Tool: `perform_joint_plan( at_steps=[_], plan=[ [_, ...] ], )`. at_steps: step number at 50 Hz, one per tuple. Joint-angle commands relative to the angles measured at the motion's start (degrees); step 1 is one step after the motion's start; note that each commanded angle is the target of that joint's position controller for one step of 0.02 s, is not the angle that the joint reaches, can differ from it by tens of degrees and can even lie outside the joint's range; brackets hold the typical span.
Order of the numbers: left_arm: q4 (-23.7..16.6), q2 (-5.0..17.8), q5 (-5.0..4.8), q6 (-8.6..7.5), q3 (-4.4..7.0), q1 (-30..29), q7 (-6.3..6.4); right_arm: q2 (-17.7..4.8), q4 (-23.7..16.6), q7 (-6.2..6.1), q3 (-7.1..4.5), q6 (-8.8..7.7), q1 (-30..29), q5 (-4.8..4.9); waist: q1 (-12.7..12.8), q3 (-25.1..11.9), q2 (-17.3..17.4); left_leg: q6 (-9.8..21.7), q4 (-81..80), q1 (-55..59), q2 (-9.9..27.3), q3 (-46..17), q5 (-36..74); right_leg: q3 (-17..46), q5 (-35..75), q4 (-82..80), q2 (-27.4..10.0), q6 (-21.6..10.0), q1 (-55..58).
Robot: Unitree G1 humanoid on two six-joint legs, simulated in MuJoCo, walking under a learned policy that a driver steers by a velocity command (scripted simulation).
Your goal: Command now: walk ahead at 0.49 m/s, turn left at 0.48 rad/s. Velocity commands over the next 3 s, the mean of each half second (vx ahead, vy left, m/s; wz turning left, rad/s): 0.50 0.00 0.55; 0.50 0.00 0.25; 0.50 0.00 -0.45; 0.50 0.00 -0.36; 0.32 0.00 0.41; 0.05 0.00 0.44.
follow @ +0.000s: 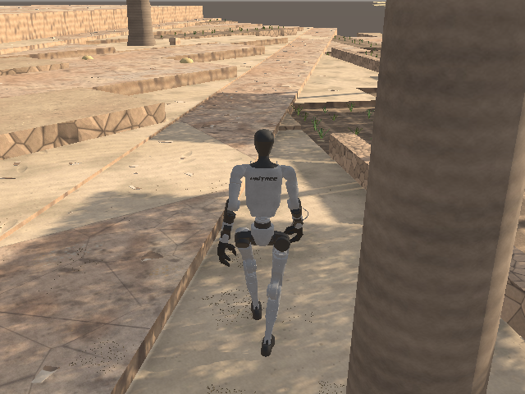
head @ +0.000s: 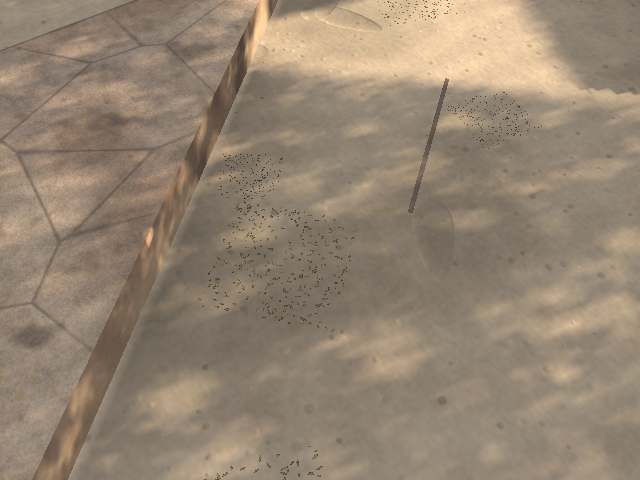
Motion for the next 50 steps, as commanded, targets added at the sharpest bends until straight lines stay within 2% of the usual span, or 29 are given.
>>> perform_joint_plan(
  at_steps=[1, 2, 3, 4, 5, 6, 7, 9, 11, 16, 22, 24, 25, 26, 27, 28, 29, 30, 31, 32, 33, 35, 38, 40, 42, 44, 46, 48, 50],
  plan=[
    [-3.2, 12.9, 0.07, 0.17, 2.87, -3.8, 0.95, -9.3, 3.9, -0.90, -3.22, -0.72, 22.0, -0.28, -12.9, -10.1, -7.1, 5.7, -5.3, 26.5, -2.0, -2.8, -1.7, 0.9, 75.5, 32.3, -17.0, 2.9, -11.5],
    [-5.3, 12.5, -0.03, 0.11, 2.90, -7.1, 0.17, -12.7, 4.8, -1.57, -4.71, -0.39, 27.7, -0.46, -16.2, -13.3, -0.3, 10.4, -8.7, 36.2, 7.3, -15.1, -7.2, -0.9, 44.2, 54.5, -11.0, 2.8, -22.8],
    [-8.3, 6.2, 0.74, -0.29, 2.01, -2.8, -0.76, -15.9, 3.2, -1.78, -5.27, 0.10, 22.6, -0.27, -7.3, -15.8, 10.8, 17.9, -8.6, 48.2, 21.2, -42.8, 3.9, 5.1, -6.9, 72.9, -0.8, 3.9, -44.5],
    [-10.0, 9.1, 0.84, -0.92, 2.20, -5.4, -1.60, -15.3, 3.4, -1.71, -5.65, 0.38, 20.8, 1.59, -8.4, -15.7, 4.4, 21.9, -17.6, 47.6, 22.8, -49.6, -12.0, 14.0, -2.6, 73.8, -2.6, 2.8, -53.6],
    [-11.3, 10.9, 0.57, -1.72, 2.37, -9.4, -2.26, -12.0, 2.4, -2.00, -5.00, 0.40, 16.9, 1.59, -6.6, -7.3, -0.1, 18.9, -22.7, 38.6, 22.2, -44.9, -19.0, 14.6, 3.0, 67.9, -6.1, 2.1, -55.0],
    [-11.4, 11.3, 0.45, -1.92, 2.70, -10.3, -2.49, -8.7, 2.1, -2.00, -4.17, 0.30, 14.1, 1.16, -3.5, -1.6, -4.5, 15.5, -25.2, 29.2, 19.9, -40.4, -15.6, 13.7, 5.5, 61.7, -7.9, 2.1, -51.7],
    [-11.5, 10.5, 1.10, -1.08, 2.61, -10.5, -2.36, -7.5, 1.9, -2.15, -3.66, -0.32, 12.9, 0.97, -1.2, 0.3, -6.7, 13.1, -25.3, 23.3, 17.0, -36.1, -8.5, 13.7, 5.9, 57.5, -9.4, 3.1, -48.0],
    [-11.4, 8.2, 2.42, 1.39, 1.97, -9.0, -2.65, -8.4, 1.8, -2.29, -3.49, -1.70, 12.9, 1.11, 0.8, -0.1, -5.7, 11.2, -25.4, 16.8, 13.0, -29.4, 1.1, 12.6, 6.4, 51.3, -10.5, 4.9, -42.3],
    [-13.2, 7.6, 2.42, 2.47, 1.77, -11.7, -2.80, -10.7, 2.2, -2.14, -4.00, -2.50, 14.7, 1.29, 0.6, -0.6, -3.1, 10.2, -25.4, 14.8, 10.5, -25.7, 7.2, 10.8, 10.4, 45.4, -10.8, 6.3, -41.7],
    [-18.1, 8.5, 1.82, 3.05, 1.79, -24.4, -3.30, -10.6, 3.0, -2.16, -4.10, -1.95, 22.3, 1.56, -4.9, -1.1, 2.0, 4.8, -23.4, 22.0, 8.2, -25.7, 10.6, 9.8, 23.5, 31.5, -10.0, 7.5, -47.7],
    [-22.6, 8.9, 1.20, 2.19, 1.04, -34.6, -3.98, -11.8, 2.3, -2.97, -4.44, -1.49, 26.9, 0.35, -8.5, -1.5, 3.9, 4.8, -17.6, 32.6, 9.7, -29.4, 18.3, 10.0, 21.7, 20.8, -6.4, 6.6, -49.3],
    [-22.8, 10.1, 0.87, 1.57, 1.24, -32.4, -3.90, -12.9, 1.3, -3.48, -4.78, -1.61, 24.7, 0.23, -6.4, -2.1, 4.7, 3.4, -15.3, 31.9, 10.7, -30.9, 19.8, 11.1, 20.1, 15.8, -5.5, 5.4, -42.4],
    [-21.8, 11.2, 0.66, 1.26, 1.63, -28.4, -3.61, -13.6, 0.5, -3.54, -4.96, -1.73, 22.2, 0.23, -4.1, -3.1, 5.0, 2.0, -13.0, 29.4, 10.4, -30.8, 22.8, 11.1, 17.9, 13.3, -4.4, 4.4, -35.2],
    [-19.8, 12.9, 0.51, 0.86, 2.39, -21.8, -3.03, -14.3, -0.1, -3.23, -5.10, -2.08, 20.4, 0.28, -1.2, -6.1, 4.4, 0.8, -7.2, 27.4, 9.1, -30.4, 27.6, 10.6, 16.4, 11.6, -2.9, 3.3, -25.9],
    [-17.7, 15.2, 0.93, 0.08, 3.30, -13.3, -2.20, -14.1, -0.5, -2.56, -5.02, -2.67, 19.1, 0.86, 3.3, -10.8, 1.3, -0.6, 3.8, 23.1, 5.6, -27.6, 25.5, 12.5, 17.6, 9.0, -5.6, 1.4, -13.6],
    [-17.2, 19.4, 2.46, -0.20, 4.37, -3.3, -1.00, -9.6, -2.5, -2.17, -3.77, -3.24, 19.8, 1.70, 6.1, -20.2, -5.1, -1.5, 19.6, 15.6, 2.5, -23.0, 7.1, 25.6, 5.2, 8.2, -19.7, -1.2, 0.1],
    [-17.7, 23.1, 3.18, 0.65, 5.33, -5.3, -1.04, -6.0, -3.9, -2.34, -3.08, -2.82, 26.9, 3.30, 1.3, -24.6, -19.0, -3.1, 32.8, -1.2, -5.3, -16.5, -28.8, 51.3, 2.4, 1.8, -32.0, -7.6, 9.2],
    [-18.1, 18.0, 2.24, 1.29, 5.05, -8.6, -1.42, -10.8, -2.1, -2.93, -3.54, -1.81, 26.1, 1.12, -0.2, -18.3, -10.9, -2.6, 38.2, -6.0, 0.8, -16.2, -24.0, 52.3, -3.4, 0.7, -30.1, -7.8, 2.6],
    [-18.5, 12.8, 1.61, 1.25, 3.90, -12.0, -1.73, -11.0, -2.0, -2.44, -3.70, -1.51, 22.1, 0.40, -0.4, -11.1, -4.7, -2.9, 37.3, -5.4, 2.6, -15.5, -17.9, 42.7, -0.6, -0.4, -26.9, -6.7, -5.2],
    [-18.0, 10.5, 1.66, 1.05, 3.32, -13.4, -2.12, -9.7, -2.4, -1.97, -3.48, -1.39, 19.6, 0.21, -0.9, -7.3, -2.3, -3.4, 35.1, -4.1, 4.0, -15.0, -15.0, 34.8, 7.3, -1.6, -23.7, -5.7, -10.8],
    [-17.1, 10.0, 1.56, 0.72, 3.08, -12.9, -2.18, -8.9, -2.6, -1.44, -3.40, -1.03, 18.5, -0.30, -1.4, -5.9, -4.2, -3.8, 33.2, -3.0, 5.1, -14.7, -14.1, 29.6, 12.8, -2.5, -21.4, -4.9, -13.8],
    [-15.1, 9.7, 1.03, -0.33, 2.97, -10.8, -2.66, -7.4, -2.9, -0.62, -3.02, -0.05, 18.7, -0.81, -2.4, -5.3, -7.0, -4.3, 31.3, -1.0, 5.0, -14.2, -13.8, 23.5, 22.7, -3.6, -19.0, -4.8, -16.9],
    [-12.9, 10.2, 0.35, -1.62, 3.19, -8.2, -3.29, -6.5, -4.2, -0.10, -2.61, 0.36, 15.2, -1.01, -2.9, -4.6, -6.8, -4.7, 27.9, -4.1, 4.9, -14.4, -10.5, 19.2, 27.7, -6.0, -18.9, -6.0, -16.6],
    [-11.6, 10.1, 0.28, -1.54, 3.15, -6.7, -3.40, -6.2, -6.1, 0.29, -2.15, 0.14, 10.0, -1.21, -2.3, -2.9, -6.4, -5.4, 22.3, -6.5, 5.9, -13.3, -6.7, 16.9, 27.5, -7.7, -18.2, -6.5, -16.9],
    [-10.6, 9.8, -0.20, -1.02, 3.03, -6.0, -3.62, -5.1, -7.8, 0.69, -1.12, -0.29, 4.6, -1.36, -1.9, -2.0, -6.2, -6.2, 13.0, -4.0, 7.4, -8.8, -2.0, 14.4, 28.0, -8.3, -15.7, -6.2, -18.7],
    [-9.6, 11.1, -0.27, -0.71, 3.36, -4.1, -3.65, -4.0, -9.0, 0.82, -0.21, -0.70, -0.3, -0.88, -0.4, -1.5, -6.4, -7.1, 5.2, 1.0, 6.9, -6.6, -0.1, 13.5, 29.2, -7.7, -14.7, -5.9, -20.7],
    [-8.6, 13.1, -0.01, -0.37, 3.94, -2.0, -3.62, -4.8, -9.5, 0.55, -0.06, -1.00, -2.4, -0.41, 0.2, -1.5, -6.3, -7.3, 1.4, 3.9, 6.0, -6.0, -1.0, 15.2, 30.5, -6.2, -16.1, -5.9, -19.6],
    [-7.9, 13.9, 0.10, 0.03, 4.21, -0.9, -3.50, -6.1, -9.8, -0.12, -0.29, -1.55, -2.8, -0.25, -0.1, -1.6, -6.2, -6.6, -1.5, 6.1, 5.6, -6.3, -3.2, 17.6, 31.1, -3.8, -17.5, -5.7, -17.4],
    [-7.3, 14.2, -0.14, 0.45, 4.33, -1.2, -3.29, -7.1, -8.3, -1.01, -0.87, -2.46, 2.3, -0.60, -2.9, -3.2, -5.1, -5.6, -7.5, 14.6, 4.0, -6.0, -4.5, 18.2, 33.5, 2.5, -16.9, -4.5, -17.3]
  ],
)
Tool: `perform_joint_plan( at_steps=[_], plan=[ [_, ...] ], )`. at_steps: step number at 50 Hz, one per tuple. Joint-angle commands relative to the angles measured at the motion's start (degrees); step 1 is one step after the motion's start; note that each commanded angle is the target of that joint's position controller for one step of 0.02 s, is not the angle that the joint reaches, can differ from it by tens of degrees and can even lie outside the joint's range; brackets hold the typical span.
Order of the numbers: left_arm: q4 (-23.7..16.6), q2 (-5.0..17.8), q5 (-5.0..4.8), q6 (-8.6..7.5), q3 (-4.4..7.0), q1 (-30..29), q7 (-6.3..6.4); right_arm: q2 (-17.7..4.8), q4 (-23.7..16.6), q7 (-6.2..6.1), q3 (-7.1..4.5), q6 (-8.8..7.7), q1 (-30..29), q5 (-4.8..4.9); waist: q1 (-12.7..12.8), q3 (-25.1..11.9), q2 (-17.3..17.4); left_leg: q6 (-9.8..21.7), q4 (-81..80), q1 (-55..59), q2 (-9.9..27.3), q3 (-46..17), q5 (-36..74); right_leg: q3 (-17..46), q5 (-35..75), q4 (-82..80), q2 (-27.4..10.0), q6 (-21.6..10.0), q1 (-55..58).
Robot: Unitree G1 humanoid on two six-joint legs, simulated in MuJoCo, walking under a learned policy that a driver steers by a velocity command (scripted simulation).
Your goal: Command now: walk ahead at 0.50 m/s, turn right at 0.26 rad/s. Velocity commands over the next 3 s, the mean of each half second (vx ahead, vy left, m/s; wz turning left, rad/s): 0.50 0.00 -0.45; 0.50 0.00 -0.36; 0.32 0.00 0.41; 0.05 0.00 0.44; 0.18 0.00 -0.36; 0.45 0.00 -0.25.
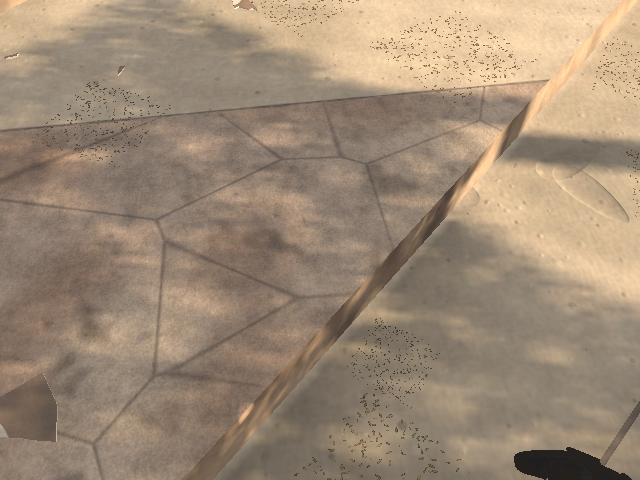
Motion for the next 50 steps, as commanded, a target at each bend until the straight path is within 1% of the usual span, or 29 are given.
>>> perform_joint_plan(
  at_steps=[1, 2, 3, 4, 5, 6, 7, 8, 12, 16, 19, 23, 25, 26, 27, 28, 29, 30, 31, 32, 33, 34, 35, 37, 39, 42, 44, 46, 50],
  plan=[
    [-2.6, 9.6, -0.45, -0.44, 2.06, -1.6, 0.39, -8.1, 0.9, -1.80, -2.81, -2.18, 11.8, -0.85, -9.3, -4.0, -2.8, 2.0, -7.1, 22.2, -1.5, 0.0, -1.2, 8.5, 28.7, 11.1, -10.1, -7.3, -9.1],
    [-4.8, 7.1, -0.86, -0.76, 1.31, -3.2, 0.29, -12.4, 2.1, -2.73, -4.04, -2.81, 21.5, -2.11, -13.6, -11.5, 3.5, 4.9, -9.6, 34.8, 10.6, -12.5, -9.6, 5.5, 16.8, 26.1, -6.6, -5.7, -17.2],
    [-6.8, 1.0, -2.29, -0.52, 0.02, 1.8, 0.52, -18.0, 2.2, -3.19, -5.51, -2.08, 24.0, -2.11, -11.7, -16.9, 14.9, 10.6, -15.6, 45.9, 24.8, -33.3, -16.1, -0.1, -11.4, 42.5, 1.0, -3.9, -34.2],
    [-5.5, 7.6, -0.79, 0.53, 1.69, -0.6, 1.14, -14.0, 1.9, -3.22, -5.04, -1.46, 22.2, -0.50, -11.9, -12.8, 6.9, 11.3, -17.9, 39.6, 23.8, -35.7, -20.3, 4.0, -11.5, 48.7, -1.4, -4.7, -38.2],
    [-5.8, 7.6, -0.48, 0.83, 2.14, -3.6, 0.75, -9.9, 1.6, -3.02, -3.87, -1.61, 17.9, -0.06, -9.7, -6.0, 4.0, 10.0, -19.0, 33.8, 20.5, -27.7, -17.9, 5.6, -6.4, 49.0, -3.8, -5.0, -38.7],
    [-5.8, 6.3, -0.38, 1.08, 2.06, -4.8, 0.33, -7.5, 1.5, -2.82, -3.36, -2.01, 15.1, 0.22, -8.2, -2.9, 3.8, 8.6, -20.7, 28.7, 17.9, -20.9, -10.6, 5.4, -2.9, 47.6, -5.3, -4.6, -37.1],
    [-5.6, 6.0, 0.16, 1.70, 2.31, -5.5, 0.06, -6.0, 1.7, -2.87, -3.00, -2.42, 14.1, 0.36, -7.1, -1.3, 4.3, 7.3, -21.8, 25.7, 15.8, -15.9, -5.5, 5.1, -1.2, 46.5, -6.1, -4.0, -35.5],
    [-5.5, 5.5, 0.89, 2.47, 2.40, -5.2, -0.29, -5.4, 2.2, -3.06, -2.84, -2.87, 14.0, 0.61, -5.9, -0.5, 4.8, 6.5, -22.6, 23.5, 14.4, -12.2, -1.5, 4.8, 0.0, 46.4, -6.5, -3.3, -34.2],
    [-7.5, 3.4, 1.41, 3.98, 2.42, -9.8, -1.40, -5.9, 4.5, -3.27, -3.36, -4.39, 17.2, 1.35, -4.9, 0.0, 3.3, 7.1, -24.1, 24.1, 13.7, -3.9, 9.6, 3.9, 6.0, 46.8, -7.1, -2.0, -38.0],
    [-10.7, 2.7, 1.35, 4.24, 1.93, -18.0, -2.33, -5.6, 6.6, -3.27, -3.36, -4.08, 20.0, 0.99, -5.8, 2.3, 3.0, 7.2, -24.6, 24.8, 12.8, 2.8, 13.5, 2.6, 13.3, 39.2, -7.4, -1.2, -41.5],
    [-13.2, 2.2, 1.39, 4.14, 1.16, -24.3, -3.03, -6.9, 7.5, -3.39, -3.62, -3.98, 21.4, 0.94, -7.0, 3.6, 3.0, 6.3, -24.4, 24.9, 12.7, 6.7, 14.7, 0.1, 18.0, 29.0, -6.6, -2.0, -38.1],
    [-15.5, 3.0, 1.81, 4.10, 1.02, -29.2, -3.39, -8.7, 9.3, -3.91, -4.13, -3.10, 24.7, 0.95, -8.3, 4.6, 2.7, 5.1, -20.9, 31.0, 14.4, 10.2, 21.6, -3.8, 13.5, 21.4, -4.8, -4.9, -35.6],
    [-15.5, 3.7, 1.95, 4.09, 1.35, -28.2, -3.08, -10.3, 9.7, -4.22, -4.45, -2.25, 24.8, 0.77, -7.3, 3.0, 3.7, 4.3, -14.3, 33.5, 14.6, 12.3, 37.1, -6.3, 7.6, 19.4, -1.7, -7.1, -30.9],
    [-14.9, 4.5, 1.89, 3.93, 1.77, -25.5, -2.84, -11.4, 9.9, -4.27, -4.77, -1.71, 24.7, 0.71, -5.9, 1.0, 4.4, 4.1, -8.3, 34.2, 14.6, 13.1, 45.0, -7.3, 4.6, 18.5, 0.5, -8.4, -26.9],
    [-13.4, 5.5, 1.90, 3.52, 2.45, -20.2, -2.49, -12.3, 9.9, -4.26, -5.03, -1.07, 24.7, 0.77, -3.7, -2.3, 4.3, 4.0, 0.8, 33.5, 14.4, 13.6, 48.2, -7.5, 2.7, 16.8, 3.0, -9.9, -20.4],
    [-10.4, 7.3, 2.37, 2.91, 3.57, -11.0, -1.77, -12.4, 9.4, -4.14, -5.02, -0.66, 24.4, 0.95, 0.4, -7.7, 1.9, 2.7, 14.3, 27.6, 13.1, 14.6, 41.2, -6.0, 4.4, 12.5, 4.3, -11.7, -7.7],
    [-9.1, 13.5, 2.97, 2.80, 5.52, -4.3, -0.69, -8.9, 6.9, -3.76, -4.11, -0.83, 25.6, 1.44, 2.1, -14.2, -5.8, 0.4, 33.2, 10.0, 10.2, 14.5, 17.8, 12.1, -4.9, 10.4, -8.3, -16.1, 9.5],
    [-10.5, 18.9, 1.23, 3.25, 6.70, -6.4, -0.21, -6.5, 2.5, -2.76, -3.86, -1.64, 23.7, 1.52, -0.7, -17.9, -15.6, -2.5, 50.9, -10.4, -2.1, 7.0, -23.4, 44.1, -0.8, 1.3, -22.0, -23.6, 19.5],
    [-10.3, 17.7, 0.38, 3.90, 6.54, -5.1, 0.20, -9.8, 1.0, -2.55, -4.42, -2.22, 16.0, 0.99, 1.8, -14.3, -5.4, -1.8, 51.8, -16.6, 0.6, -2.4, -18.7, 40.5, 5.3, -1.1, -20.7, -22.2, 17.8],
    [-9.6, 15.1, 0.10, 3.80, 5.87, -7.7, 0.70, -8.2, 0.6, -2.44, -3.79, -2.81, 15.0, 1.71, -0.6, -7.6, -3.5, -1.2, 47.7, -16.5, 3.2, -2.7, -12.9, 32.1, 10.8, -1.0, -19.6, -20.6, 10.5],
    [-9.7, 11.9, 0.03, 3.47, 5.01, -10.2, 0.80, -7.7, 1.7, -2.63, -3.68, -2.97, 16.4, 1.55, -3.5, -3.3, -0.4, -1.0, 41.5, -12.7, 5.0, -2.7, -10.4, 26.7, 17.2, -1.7, -16.5, -17.8, 2.7],
    [-9.9, 10.3, -0.28, 3.03, 4.43, -12.2, 0.86, -7.6, 1.8, -2.72, -3.70, -2.19, 16.9, 0.53, -5.7, -1.7, -0.4, -1.4, 38.0, -9.2, 5.8, -3.2, -10.4, 22.9, 21.2, -2.4, -13.7, -16.4, -2.4],
    [-10.3, 9.1, -0.45, 2.62, 4.02, -13.7, 0.80, -7.1, 2.3, -2.65, -3.57, -1.03, 18.4, -0.30, -7.1, -2.1, -1.1, -2.0, 36.0, -5.8, 6.1, -3.2, -10.0, 20.3, 23.2, -3.4, -11.8, -15.7, -5.6],
    [-9.9, 9.4, -0.85, 1.46, 3.92, -12.4, 0.50, -6.5, 1.9, -2.29, -3.58, 0.75, 18.2, -0.90, -7.8, -2.4, -1.7, -3.1, 33.1, -4.7, 5.5, -2.4, -9.3, 18.3, 27.1, -4.4, -9.9, -16.0, -7.9],
    [-9.2, 10.3, -0.72, 0.95, 4.06, -10.5, 0.41, -5.8, 1.0, -1.90, -3.40, 1.39, 15.5, -0.67, -7.5, -1.5, -2.4, -3.8, 28.7, -6.7, 5.3, -1.5, -4.9, 16.4, 26.3, -6.0, -8.8, -15.3, -8.4],
    [-7.4, 8.8, -0.83, 0.41, 3.40, -6.5, 0.36, -5.5, -0.1, -1.43, -3.14, 1.29, 9.5, -0.39, -5.1, 0.6, -3.9, -3.5, 19.3, -9.7, 5.7, -0.4, 3.4, 13.5, 28.9, -7.9, -8.1, -12.4, -5.6],
    [-6.6, 8.8, -0.77, 0.02, 3.19, -4.7, 0.35, -5.4, -0.6, -1.16, -2.94, 1.10, 6.4, 0.10, -3.6, 0.7, -4.8, -2.5, 14.3, -10.0, 5.3, 0.2, 7.8, 11.6, 31.2, -7.9, -8.1, -10.3, -2.5],
    [-5.9, 9.0, -0.43, -0.27, 2.98, -3.2, 0.54, -5.3, -1.2, -0.90, -2.67, 0.89, 3.1, 0.56, -2.2, 1.3, -4.9, -1.3, 10.1, -10.4, 4.6, 0.8, 10.5, 10.3, 31.4, -8.5, -8.9, -9.4, 0.5],
    [-4.2, 8.9, 0.69, -0.26, 2.47, -1.3, 1.50, -5.5, -2.6, -0.27, -2.38, 0.46, -1.9, 0.74, -1.0, 4.0, -4.3, 1.1, 3.9, -10.6, 2.5, 1.6, 8.5, 7.8, 32.2, -9.2, -11.7, -9.7, 6.2]
  ],
)
Over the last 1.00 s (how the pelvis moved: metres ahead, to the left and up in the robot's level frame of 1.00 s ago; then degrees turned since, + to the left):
0.53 0.05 0.02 23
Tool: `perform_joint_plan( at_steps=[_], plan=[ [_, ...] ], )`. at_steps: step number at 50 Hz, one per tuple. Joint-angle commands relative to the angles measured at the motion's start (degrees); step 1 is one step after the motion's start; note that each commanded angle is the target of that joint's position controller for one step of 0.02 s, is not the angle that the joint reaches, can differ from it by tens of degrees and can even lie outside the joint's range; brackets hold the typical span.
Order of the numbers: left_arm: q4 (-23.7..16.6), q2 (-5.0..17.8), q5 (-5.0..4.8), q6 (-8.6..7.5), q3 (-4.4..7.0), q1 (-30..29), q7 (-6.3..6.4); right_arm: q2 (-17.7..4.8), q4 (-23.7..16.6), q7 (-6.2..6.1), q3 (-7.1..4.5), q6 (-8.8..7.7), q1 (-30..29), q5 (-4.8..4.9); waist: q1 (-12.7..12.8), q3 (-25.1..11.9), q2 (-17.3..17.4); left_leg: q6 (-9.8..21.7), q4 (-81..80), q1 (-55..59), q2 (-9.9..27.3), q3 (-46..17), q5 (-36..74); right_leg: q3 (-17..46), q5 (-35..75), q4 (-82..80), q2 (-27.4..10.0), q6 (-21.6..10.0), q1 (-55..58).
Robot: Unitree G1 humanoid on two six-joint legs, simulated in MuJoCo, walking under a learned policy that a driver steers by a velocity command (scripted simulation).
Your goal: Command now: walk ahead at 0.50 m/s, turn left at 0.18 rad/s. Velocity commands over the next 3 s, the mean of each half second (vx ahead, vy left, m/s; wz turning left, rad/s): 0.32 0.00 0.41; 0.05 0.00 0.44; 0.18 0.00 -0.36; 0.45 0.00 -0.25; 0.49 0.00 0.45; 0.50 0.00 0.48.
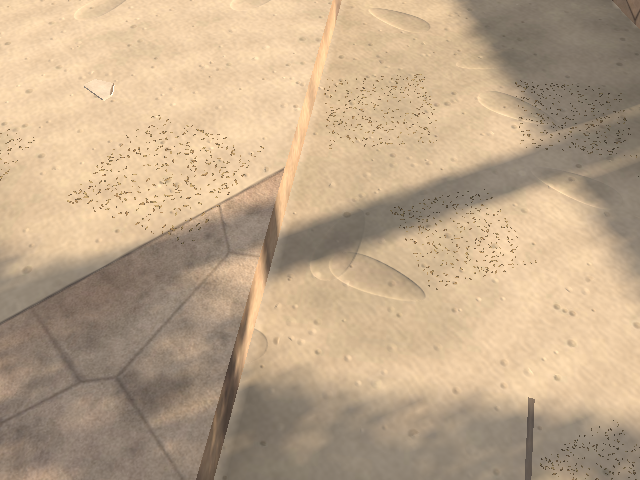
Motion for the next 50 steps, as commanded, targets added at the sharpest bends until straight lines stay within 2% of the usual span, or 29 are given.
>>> perform_joint_plan(
  at_steps=[1, 2, 4, 5, 6, 7, 8, 9, 10, 11, 12, 13, 16, 19, 23, 28, 32, 34, 35, 36, 37, 38, 39, 40, 42, 44, 46, 48, 50],
  plan=[
    [-0.4, 7.6, 0.75, -0.50, 1.34, 3.7, 1.05, -4.1, -5.7, 0.49, -0.66, -1.39, -8.3, 0.24, 1.3, 3.4, -5.3, 2.2, -4.2, -1.2, -1.9, 0.5, -1.9, 2.7, 30.3, -0.5, -18.9, -3.6, 2.3],
    [-0.2, 7.9, 0.87, -0.49, 1.29, 2.9, 1.38, -4.2, -5.5, 0.53, -0.76, -1.53, -7.4, 0.23, 0.4, 3.3, -5.3, 3.1, -5.5, 0.9, -3.1, 0.8, -4.1, 1.5, 34.9, 1.0, -19.4, -3.2, 3.0],
    [0.0, 8.9, 1.22, -0.49, 1.29, 1.1, 1.89, -5.0, -3.8, -0.07, -1.28, -1.64, -2.0, 0.22, -2.3, 0.4, -6.5, 5.3, -6.8, 8.9, -7.1, 3.1, -9.6, -1.1, 54.1, 8.8, -19.5, -1.9, 4.4],
    [0.3, 9.1, 1.49, -0.25, 1.22, 0.9, 1.96, -5.7, -2.0, -0.64, -1.84, -1.84, 3.7, 0.19, -4.6, -3.0, -6.9, 6.4, -8.2, 14.9, -9.4, 4.1, -11.8, -2.4, 61.2, 17.0, -18.8, -1.3, 5.0],
    [0.2, 9.5, 1.24, -0.02, 1.11, 0.1, 2.00, -6.7, 0.4, -1.10, -2.55, -2.28, 11.9, -0.37, -8.4, -7.1, -5.8, 8.1, -11.9, 25.5, -9.8, 3.2, -9.6, -4.3, 58.8, 28.3, -17.5, -0.2, 1.1],
    [-1.6, 8.1, 0.95, -0.35, 0.37, -0.2, 2.06, -11.2, 2.3, -1.68, -3.99, -2.42, 21.5, -1.59, -11.8, -13.3, -1.8, 11.9, -12.6, 39.9, 1.0, -10.6, -13.6, -6.5, 41.0, 45.5, -15.5, 1.0, -11.0],
    [-3.6, 3.8, -0.57, -0.69, -0.19, 4.0, 1.00, -17.0, 1.9, -1.77, -5.64, -2.09, 21.3, -1.45, -7.4, -16.2, 12.8, 22.6, -17.8, 53.3, 16.3, -42.4, -6.5, -7.0, -8.6, 68.1, -1.8, 4.5, -35.0],
    [-3.4, 7.3, 1.05, -0.91, 0.32, 0.4, 1.22, -13.4, 2.0, -1.01, -4.97, -1.76, 16.9, 1.46, -6.6, -13.4, 3.5, 21.7, -20.4, 50.3, 14.7, -43.0, 2.2, 2.1, -12.3, 71.4, -4.4, 3.9, -40.4],
    [-4.8, 7.6, 0.52, -1.45, 0.32, -3.1, 1.01, -11.8, 0.8, -1.02, -4.56, -1.67, 12.8, 1.77, -5.5, -7.3, 0.8, 20.6, -19.4, 43.3, 13.2, -32.1, 13.0, 2.4, -8.2, 69.8, -7.3, 4.3, -41.1],
    [-5.0, 7.0, 0.41, -1.66, 0.09, -5.0, 0.97, -9.2, 0.7, -1.08, -3.99, -1.66, 11.1, 1.45, -4.5, -5.0, -3.9, 19.0, -19.5, 38.0, 10.7, -26.3, 23.9, 1.9, -6.3, 67.1, -8.9, 5.1, -39.3],
    [-5.4, 6.7, 0.78, -0.91, 0.10, -5.8, 1.00, -7.9, 0.7, -1.39, -3.59, -1.69, 10.4, 1.72, -3.3, -3.5, -5.0, 17.2, -19.9, 34.2, 8.3, -21.9, 29.5, 1.7, -6.3, 64.4, -9.8, 6.0, -37.6],
    [-5.8, 6.1, 1.29, 0.27, -0.08, -5.3, 0.91, -7.0, 1.0, -1.66, -3.23, -1.64, 9.9, 1.95, -2.0, -3.8, -3.9, 15.7, -20.5, 31.3, 6.2, -18.8, 32.3, 1.5, -6.2, 61.6, -10.3, 7.1, -35.1],
    [-6.0, 4.4, 1.36, 2.71, -0.50, -4.0, 0.86, -9.5, 1.3, -1.70, -3.82, -1.72, 10.6, 1.84, -0.5, -5.1, -1.1, 14.3, -20.2, 27.6, 3.0, -14.9, 38.6, -0.1, -5.6, 55.1, -9.5, 9.5, -32.5],
    [-7.5, 4.4, 1.20, 3.60, -0.57, -7.8, 1.08, -10.2, 1.3, -1.95, -4.20, -0.88, 12.4, 1.52, -1.9, -5.7, 0.6, 11.9, -19.0, 27.2, 1.2, -14.3, 38.7, -1.3, -1.5, 49.2, -9.3, 10.4, -34.3],
    [-9.6, 5.1, 0.67, 4.21, -0.48, -13.8, 1.17, -10.3, 1.2, -2.61, -4.58, 0.48, 15.1, 1.52, -4.5, -6.3, 1.9, 8.7, -17.4, 30.2, 0.8, -17.9, 32.1, -0.4, 3.2, 44.5, -9.4, 10.1, -36.9],
    [-11.2, 5.8, 0.03, 3.88, -0.57, -18.3, 1.59, -10.6, 0.5, -3.22, -5.07, 1.66, 16.3, 0.52, -6.0, -4.2, 2.6, 9.8, -14.6, 33.8, 2.3, -24.3, 28.5, 1.5, -0.1, 39.2, -8.2, 9.2, -38.3],
    [-11.7, 6.9, -0.78, 3.14, -0.58, -16.6, 2.23, -11.4, -0.7, -3.07, -5.49, 2.28, 13.3, 0.10, -4.7, -3.3, 4.1, 9.1, -11.5, 32.6, 1.6, -29.5, 26.8, 2.9, -4.4, 29.4, -6.1, 7.5, -30.8],
    [-10.7, 7.1, -0.53, 2.45, -0.41, -11.6, 2.80, -11.5, -1.9, -3.06, -5.47, 2.45, 8.9, 1.01, -1.1, -2.9, 3.7, 5.5, -8.3, 28.2, -1.6, -30.4, 19.2, 2.9, 2.6, 15.5, -5.9, 6.4, -20.0],
    [-10.3, 8.7, 0.28, 1.84, 0.00, -8.9, 3.42, -9.8, -2.9, -3.02, -4.97, 2.20, 8.2, 1.68, -0.2, -4.8, -0.3, 2.5, -2.4, 23.3, -4.6, -27.4, 11.0, 6.5, 11.5, 10.1, -11.3, 5.1, -11.0],
    [-11.4, 13.3, 0.45, 2.02, 0.62, -9.5, 4.05, -4.8, -3.5, -3.15, -3.79, 2.13, 14.1, 1.62, -4.1, -8.6, -14.6, -0.4, 11.1, 15.9, -11.3, -16.4, -21.3, 20.1, 34.5, 11.0, -27.3, 0.8, -2.2],
    [-11.3, 13.6, -1.07, 3.39, 0.86, -8.5, 3.35, -9.5, -2.7, -3.79, -5.19, 3.10, 17.6, 1.07, -4.2, -12.1, -18.3, -1.4, 20.5, 11.1, -17.3, -8.5, -43.2, 29.1, 47.3, 12.0, -33.4, -7.6, -3.0],
    [-11.7, 10.8, -0.97, 4.02, 0.38, -9.0, 2.95, -11.1, -1.2, -3.94, -5.56, 3.71, 17.4, -0.15, -4.9, -8.9, -10.2, -2.2, 27.9, 9.9, -13.1, -8.2, -39.6, 24.7, 42.7, 11.3, -31.8, -8.4, -5.8],
    [-12.2, 7.8, -0.82, 4.24, -0.40, -11.4, 2.95, -11.1, -0.5, -3.40, -5.74, 4.19, 14.8, -0.27, -4.8, -5.4, -6.8, -2.8, 29.6, 10.0, -11.6, -8.2, -34.9, 18.2, 35.1, 10.4, -27.4, -6.7, -9.7],
    [-12.9, 7.0, -0.11, 4.67, -0.74, -14.4, 3.10, -10.3, -0.5, -2.78, -5.69, 4.71, 13.6, 0.28, -5.6, -3.2, -7.0, -3.5, 29.6, 10.3, -10.4, -7.8, -31.6, 13.0, 28.0, 9.2, -23.6, -4.6, -12.5],
    [-12.4, 7.8, 0.80, 4.53, -0.46, -14.6, 3.36, -8.8, -0.8, -1.74, -5.00, 5.23, 12.2, 0.75, -4.9, -2.4, -11.2, -4.4, 29.5, 11.2, -10.7, -6.7, -27.6, 7.7, 28.0, 8.9, -19.6, -3.8, -14.3],
    [-10.7, 7.4, 0.69, 3.86, -0.47, -12.0, 2.94, -7.4, -0.9, -1.55, -4.26, 5.18, 10.8, 1.10, -3.9, -4.1, -10.9, -4.5, 25.5, 12.9, -12.0, -7.9, -26.9, 6.8, 30.5, 9.5, -19.2, -4.5, -13.3],
    [-9.3, 6.5, 0.39, 3.20, -0.94, -11.5, 2.52, -5.8, -0.3, -1.88, -3.27, 5.36, 10.2, 0.91, -3.9, -4.9, -10.8, -4.0, 16.2, 15.8, -11.4, -8.6, -27.3, 7.3, 26.9, 9.3, -19.4, -4.7, -12.8],
    [-8.1, 6.2, 0.43, 3.08, -1.35, -12.0, 1.96, -4.5, 0.9, -2.65, -2.03, 5.75, 9.5, 0.64, -3.7, -4.9, -12.4, -3.2, 3.9, 21.3, -9.5, -5.7, -29.0, 8.9, 19.0, 7.8, -18.8, -4.3, -13.7],
    [-6.7, 9.1, 0.68, 3.82, -0.42, -10.0, 1.11, -5.8, 1.4, -3.61, -1.86, 5.73, 7.7, 1.00, -2.2, -3.5, -14.6, -2.3, -4.2, 23.9, -9.9, -3.0, -28.2, 12.2, 16.0, 8.0, -18.3, -4.6, -13.7]
  ],
)
Over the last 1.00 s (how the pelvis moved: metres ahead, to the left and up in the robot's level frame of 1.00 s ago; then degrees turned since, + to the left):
0.48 -0.13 0.00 -26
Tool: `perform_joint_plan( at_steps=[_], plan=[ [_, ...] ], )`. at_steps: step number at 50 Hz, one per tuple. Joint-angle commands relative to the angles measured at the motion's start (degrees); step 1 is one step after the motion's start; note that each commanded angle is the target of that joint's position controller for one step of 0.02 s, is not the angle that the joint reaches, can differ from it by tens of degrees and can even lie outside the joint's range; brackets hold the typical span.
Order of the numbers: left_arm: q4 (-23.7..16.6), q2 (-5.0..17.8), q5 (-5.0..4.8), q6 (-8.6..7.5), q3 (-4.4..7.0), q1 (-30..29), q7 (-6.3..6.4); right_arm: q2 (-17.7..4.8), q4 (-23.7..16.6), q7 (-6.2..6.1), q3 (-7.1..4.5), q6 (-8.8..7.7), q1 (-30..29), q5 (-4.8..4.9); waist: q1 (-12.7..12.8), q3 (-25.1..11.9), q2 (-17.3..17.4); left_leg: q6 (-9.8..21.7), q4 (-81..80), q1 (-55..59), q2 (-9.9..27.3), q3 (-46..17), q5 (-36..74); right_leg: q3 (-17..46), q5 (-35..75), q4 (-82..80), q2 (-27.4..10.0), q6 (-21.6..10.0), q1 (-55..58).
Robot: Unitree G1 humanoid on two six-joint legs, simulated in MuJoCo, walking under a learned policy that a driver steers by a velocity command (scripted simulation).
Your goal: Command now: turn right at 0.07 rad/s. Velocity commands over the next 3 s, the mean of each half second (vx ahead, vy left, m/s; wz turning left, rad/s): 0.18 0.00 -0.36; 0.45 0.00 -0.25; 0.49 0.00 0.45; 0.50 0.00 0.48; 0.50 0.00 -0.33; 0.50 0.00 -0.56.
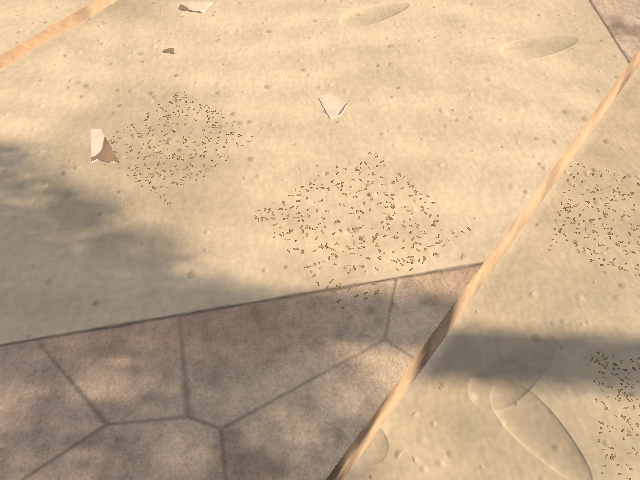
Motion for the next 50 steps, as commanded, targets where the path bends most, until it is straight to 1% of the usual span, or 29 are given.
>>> perform_joint_plan(
  at_steps=[1, 3, 4, 5, 6, 7, 8, 10, 13, 17, 20, 22, 23, 24, 25, 26, 27, 29, 31, 33, 35, 38, 41, 43, 44, 46, 48, 49, 50],
  plan=[
    [-1.2, 10.6, 0.03, 0.13, 2.64, 0.5, -1.08, -3.5, -0.1, -1.37, -0.10, -0.34, 4.7, 0.34, -1.4, -5.0, -13.0, 1.4, -13.8, 5.0, -0.9, 4.3, 3.2, 16.4, 11.7, -6.5, -11.0, -8.3, 4.6],
    [-0.7, 11.6, -0.72, 0.74, 3.25, 0.8, -1.66, -4.2, 1.5, -1.91, -0.09, -1.49, 7.3, 0.24, -3.1, -4.8, -11.0, 3.0, -25.9, 11.6, 0.0, 4.0, 14.1, 17.7, 10.7, -4.7, -10.2, -5.4, 0.9],
    [-0.8, 10.6, -1.10, 0.57, 3.18, 1.6, -1.80, -6.4, 1.6, -2.18, -0.44, -2.36, 7.4, -0.34, -2.7, -6.1, -7.9, 4.2, -27.1, 16.7, 4.3, 0.0, 15.5, 17.8, 6.1, -3.9, -9.2, -2.9, -3.6],
    [-2.2, 7.4, -1.80, 0.26, 2.45, 1.0, -2.09, -10.0, 1.0, -2.43, -0.98, -2.99, 6.7, -1.15, -2.3, -6.7, 0.5, 7.1, -28.4, 18.7, 12.9, -8.4, 13.2, 13.6, -1.7, 1.0, -5.0, -0.1, -9.2],
    [-2.8, 6.3, -1.77, 0.68, 2.39, -1.4, -1.74, -10.5, 1.1, -2.07, -1.36, -2.97, 3.4, -0.69, -2.1, -2.9, 8.9, 11.8, -30.6, 8.1, 19.9, -12.7, 18.2, 4.2, -12.2, 10.2, 2.6, 0.7, -7.9],
    [-1.8, 8.1, -1.01, 1.37, 3.20, -0.4, -1.39, -8.1, -0.2, -1.89, -0.88, -3.32, 0.4, -0.90, -2.2, -1.6, 9.2, 15.2, -30.7, 4.0, 23.2, -12.7, 23.8, 2.3, -20.1, 22.7, 2.4, 0.8, -6.6],
    [-0.9, 8.7, -0.69, 2.00, 3.83, 1.2, -1.37, -6.4, -0.4, -1.81, -0.56, -3.59, 0.4, -0.94, -2.0, -1.4, 7.3, 16.1, -32.1, 3.4, 22.7, -11.2, 20.4, 2.7, -21.5, 30.9, 2.2, 0.4, -8.7],
    [-0.4, 8.3, 0.48, 2.66, 4.33, 2.2, -2.12, -5.3, -0.4, -2.15, -0.25, -3.83, 0.5, -0.90, -1.4, 1.4, 7.2, 14.0, -35.0, 5.7, 19.5, -8.9, 4.2, 3.8, -16.6, 35.6, 0.1, 0.2, -14.7],
    [-1.6, 6.9, 0.74, 2.00, 4.17, -1.4, -3.79, -6.0, 0.7, -2.10, -0.58, -5.09, 4.3, -0.65, -4.0, 2.4, 6.3, 13.3, -36.2, 15.4, 18.7, -7.5, 2.1, 2.5, -14.2, 30.5, -0.9, 1.8, -21.6],
    [-3.9, 5.1, 0.41, 1.79, 3.70, -5.6, -4.78, -7.6, 1.6, -1.29, -1.44, -6.77, 6.9, -1.11, -5.7, 0.6, 6.1, 12.7, -35.4, 17.0, 20.1, -3.3, 5.9, 0.1, -13.6, 20.9, -2.2, 2.2, -17.6],
    [-5.5, 5.4, 0.01, 1.79, 3.72, -7.2, -5.65, -9.3, 1.3, -0.22, -2.18, -7.38, 6.4, -1.16, -5.5, 0.6, 7.6, 11.7, -35.0, 12.0, 20.1, 0.2, 4.3, -2.9, -13.8, 14.2, -1.6, 0.5, -10.5],
    [-5.4, 5.7, -0.02, 1.40, 3.92, -5.2, -5.77, -10.1, 1.1, 0.20, -2.59, -7.45, 5.5, -0.99, -3.5, 0.5, 7.1, 10.8, -32.3, 7.8, 20.0, 2.7, 5.6, -5.1, -12.1, 9.0, -0.2, -1.0, -3.5],
    [-4.3, 5.5, 0.29, 1.05, 4.02, -1.2, -5.66, -10.1, 0.8, 0.23, -2.66, -7.30, 4.1, -0.57, -0.9, -0.2, 5.5, 9.8, -28.0, 4.0, 19.2, 5.2, 6.4, -6.3, -9.5, 4.9, 1.2, -1.7, 3.0],
    [-2.0, 6.8, 0.73, 0.53, 4.75, 4.8, -5.28, -8.9, 0.5, 0.27, -2.26, -7.25, 3.9, -0.57, 1.8, -2.7, 1.8, 8.5, -19.4, -1.2, 17.1, 8.6, 9.6, -5.6, -10.0, 2.7, 3.0, -2.7, 12.2],
    [0.6, 10.8, 1.32, -0.22, 6.24, 13.6, -4.40, -5.5, -0.7, 0.58, -1.06, -7.26, 3.1, -1.14, 5.7, -7.0, -9.7, 5.8, -0.4, -8.6, 12.4, 15.2, 10.2, 6.4, -18.4, -4.1, -4.1, -4.8, 21.8],
    [-0.3, 18.5, 0.44, -0.96, 7.58, 17.8, -3.74, -0.8, -6.4, 1.27, 0.43, -7.77, -2.5, -1.60, 7.1, -6.8, -24.1, 3.3, 15.7, -28.1, 2.8, 13.5, -6.6, 40.0, -32.7, -16.0, -20.3, -11.8, 26.9],
    [-0.4, 16.0, -0.06, -0.72, 6.86, 15.3, -3.25, -4.8, -5.7, 1.49, -0.37, -7.80, -3.4, -2.66, 5.8, -2.8, -12.2, 4.0, 21.6, -31.3, 6.3, 3.8, -4.1, 40.2, -30.1, -16.1, -21.2, -14.1, 22.6],
    [-2.2, 11.8, -0.18, -0.78, 5.61, 8.0, -2.85, -6.2, -3.7, 2.59, -0.72, -8.83, -0.3, -0.68, 0.6, 1.7, -5.4, 4.1, 18.7, -27.1, 9.7, 2.8, 7.6, 27.9, -15.9, -14.7, -15.3, -11.5, 14.9],
    [-3.1, 10.3, -0.63, -1.53, 4.99, 5.4, -2.42, -6.0, -2.0, 2.70, -0.62, -8.37, 2.2, -1.95, -1.2, 0.0, -5.7, 2.7, 15.9, -23.0, 10.0, 3.7, 12.6, 21.2, -2.0, -15.2, -10.9, -10.1, 13.7],
    [-2.2, 10.6, -1.39, -2.43, 4.97, 7.2, -2.40, -5.4, -2.4, 2.75, -0.56, -7.43, 1.8, -2.34, -1.8, -1.5, -5.3, 1.1, 15.5, -22.5, 8.9, 4.7, 14.5, 18.4, 9.7, -14.3, -9.6, -10.9, 13.8],
    [-1.1, 10.9, -1.57, -2.84, 5.10, 9.4, -2.27, -4.6, -4.0, 2.59, -0.28, -6.87, -1.6, -2.09, -1.2, -1.3, -4.9, -0.1, 12.9, -24.6, 8.5, 5.1, 16.3, 17.5, 12.9, -14.1, -8.9, -11.3, 13.8],
    [0.8, 8.8, -1.30, -3.25, 4.37, 11.5, -1.94, -3.0, -5.4, 2.95, 0.62, -6.91, -6.9, -1.78, 0.2, 0.2, -5.6, -0.2, 3.7, -24.8, 8.2, 7.4, 22.0, 13.6, 18.3, -15.3, -7.7, -9.9, 14.1],
    [2.5, 8.2, -0.82, -3.83, 3.90, 13.5, -1.63, -1.6, -6.8, 3.36, 1.51, -7.24, -12.2, -0.97, 2.3, 0.6, -5.9, 1.6, -5.1, -20.9, 7.2, 9.3, 27.1, 10.4, 24.4, -15.7, -7.8, -8.1, 15.0],
    [3.5, 8.5, -0.43, -4.12, 3.71, 13.7, -1.24, -1.9, -7.4, 3.35, 1.61, -7.40, -13.3, -0.54, 2.1, 1.1, -5.7, 3.6, -9.4, -18.1, 6.5, 9.4, 28.0, 9.3, 27.0, -16.4, -9.5, -7.3, 16.8],
    [3.8, 8.7, -0.29, -4.22, 3.68, 13.1, -1.01, -2.3, -7.2, 3.26, 1.49, -7.48, -12.5, -0.48, 1.3, 1.1, -5.7, 4.9, -10.9, -16.1, 5.9, 9.4, 27.4, 8.5, 29.7, -16.1, -10.2, -6.9, 17.8],
    [4.4, 9.2, 0.17, -4.37, 3.57, 11.7, -0.53, -3.6, -5.4, 2.69, 0.83, -7.50, -7.4, -0.31, -1.3, -1.3, -6.2, 7.2, -12.2, -8.9, 2.6, 10.3, 23.1, 6.2, 45.2, -10.4, -10.6, -5.5, 20.1],
    [4.7, 10.6, 1.08, -3.83, 3.87, 10.5, -0.30, -5.3, -1.1, 1.63, -0.24, -7.76, 5.5, -0.26, -6.7, -7.8, -5.4, 9.3, -14.9, 3.0, -1.3, 11.1, 18.7, 3.3, 56.1, 6.7, -9.4, -4.2, 21.6],
    [4.4, 10.5, 0.91, -3.82, 3.62, 10.0, -0.23, -6.9, 0.9, 0.99, -0.95, -8.06, 13.4, -1.02, -10.3, -11.5, -3.4, 11.4, -16.9, 14.5, 2.7, 6.1, 17.7, 1.7, 47.4, 19.9, -8.2, -3.5, 14.1],
    [2.7, 6.4, -0.68, -4.21, 2.62, 13.3, -0.73, -13.3, 1.6, 0.30, -2.82, -7.88, 19.9, -2.08, -9.5, -17.2, 7.0, 18.5, -19.1, 28.5, 17.8, -19.1, 8.8, -2.0, 21.8, 42.4, -1.3, -0.8, -3.1]
  ],
)
Over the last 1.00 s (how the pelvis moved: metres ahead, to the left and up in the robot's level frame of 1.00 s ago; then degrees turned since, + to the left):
0.29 0.00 0.00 29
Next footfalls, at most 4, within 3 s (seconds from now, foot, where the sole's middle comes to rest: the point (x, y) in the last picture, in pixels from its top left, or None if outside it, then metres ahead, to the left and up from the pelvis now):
0.08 left None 0.01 0.11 -0.78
0.48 right None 0.05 -0.15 -0.78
0.98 left None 0.42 -0.15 -0.78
1.50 right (553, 402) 0.64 -0.41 -0.78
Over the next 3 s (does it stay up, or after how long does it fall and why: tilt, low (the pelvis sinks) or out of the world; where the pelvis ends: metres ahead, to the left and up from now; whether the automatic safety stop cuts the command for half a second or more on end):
stays up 1.27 -0.20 0.13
